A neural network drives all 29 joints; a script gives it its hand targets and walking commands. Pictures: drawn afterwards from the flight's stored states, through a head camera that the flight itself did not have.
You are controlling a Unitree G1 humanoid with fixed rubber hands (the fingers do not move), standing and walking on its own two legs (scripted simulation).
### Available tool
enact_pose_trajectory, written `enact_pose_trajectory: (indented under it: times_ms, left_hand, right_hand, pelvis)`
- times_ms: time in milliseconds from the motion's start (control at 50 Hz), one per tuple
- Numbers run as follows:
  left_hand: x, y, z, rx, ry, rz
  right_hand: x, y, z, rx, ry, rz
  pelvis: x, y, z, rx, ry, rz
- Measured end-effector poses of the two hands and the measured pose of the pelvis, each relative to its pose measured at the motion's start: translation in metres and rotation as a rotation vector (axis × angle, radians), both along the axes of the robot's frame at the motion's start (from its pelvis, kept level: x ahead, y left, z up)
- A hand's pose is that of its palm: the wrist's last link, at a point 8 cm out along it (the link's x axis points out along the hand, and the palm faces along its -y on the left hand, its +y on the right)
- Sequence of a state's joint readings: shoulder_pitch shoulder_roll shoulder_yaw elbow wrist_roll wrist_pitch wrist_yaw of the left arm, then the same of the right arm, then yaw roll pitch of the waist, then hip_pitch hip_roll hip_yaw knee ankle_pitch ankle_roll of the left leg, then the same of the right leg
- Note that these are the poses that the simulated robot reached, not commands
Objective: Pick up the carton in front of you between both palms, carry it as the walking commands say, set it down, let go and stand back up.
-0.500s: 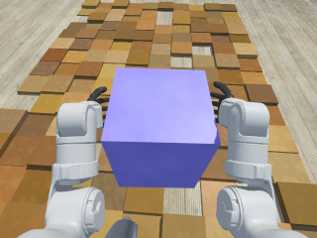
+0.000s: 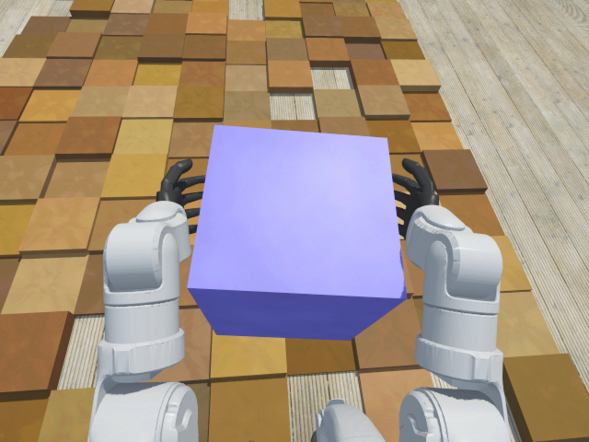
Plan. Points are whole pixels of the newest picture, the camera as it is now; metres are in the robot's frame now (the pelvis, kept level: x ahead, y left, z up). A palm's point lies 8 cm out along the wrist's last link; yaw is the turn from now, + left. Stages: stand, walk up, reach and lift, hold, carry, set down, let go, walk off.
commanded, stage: carry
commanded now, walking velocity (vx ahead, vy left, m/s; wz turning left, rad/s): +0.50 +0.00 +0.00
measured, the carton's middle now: (291, 248) +0.37 -0.02 +0.03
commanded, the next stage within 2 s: none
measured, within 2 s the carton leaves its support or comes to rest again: neither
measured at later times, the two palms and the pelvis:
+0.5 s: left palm (153, 60) +0.61 +0.18 +0.15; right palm (351, 41) +0.66 -0.12 +0.15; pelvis +0.29 -0.03 +0.01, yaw +3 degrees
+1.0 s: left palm out of the picture +0.92 +0.07 +0.18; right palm out of the picture +0.91 -0.23 +0.17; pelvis +0.53 -0.06 +0.01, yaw +0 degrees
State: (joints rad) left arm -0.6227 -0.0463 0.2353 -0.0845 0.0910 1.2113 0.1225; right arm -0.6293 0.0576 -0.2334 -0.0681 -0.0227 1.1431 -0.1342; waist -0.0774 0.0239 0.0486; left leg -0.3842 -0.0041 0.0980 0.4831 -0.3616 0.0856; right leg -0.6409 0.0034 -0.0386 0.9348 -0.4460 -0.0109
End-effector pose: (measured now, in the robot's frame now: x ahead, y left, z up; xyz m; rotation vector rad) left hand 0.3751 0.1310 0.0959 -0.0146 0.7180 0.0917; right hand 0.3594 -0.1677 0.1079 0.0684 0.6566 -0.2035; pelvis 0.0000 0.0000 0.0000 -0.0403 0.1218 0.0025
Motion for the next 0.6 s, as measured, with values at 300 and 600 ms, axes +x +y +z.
enact_pose_trajectory:
  times_ms: [300,600]
  left_hand:
    - [0.115,0.009,0.036,0.074,0.017,0.131]
    - [0.317,0.028,0.029,0.064,0.054,0.064]
  right_hand:
    - [0.173,0.011,0.039,-0.016,0.015,0.198]
    - [0.341,0.027,0.019,-0.07,0.058,0.148]
  pelvis:
    - [0.157,-0.038,0.019,0.025,-0.066,0.034]
    - [0.337,-0.015,-0.008,0.076,-0.06,0.032]
